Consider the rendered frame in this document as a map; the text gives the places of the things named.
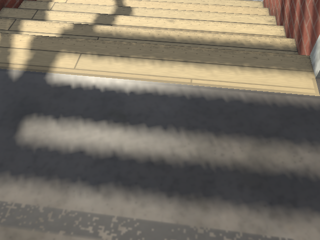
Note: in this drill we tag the stairs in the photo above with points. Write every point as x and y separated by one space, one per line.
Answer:
243 25

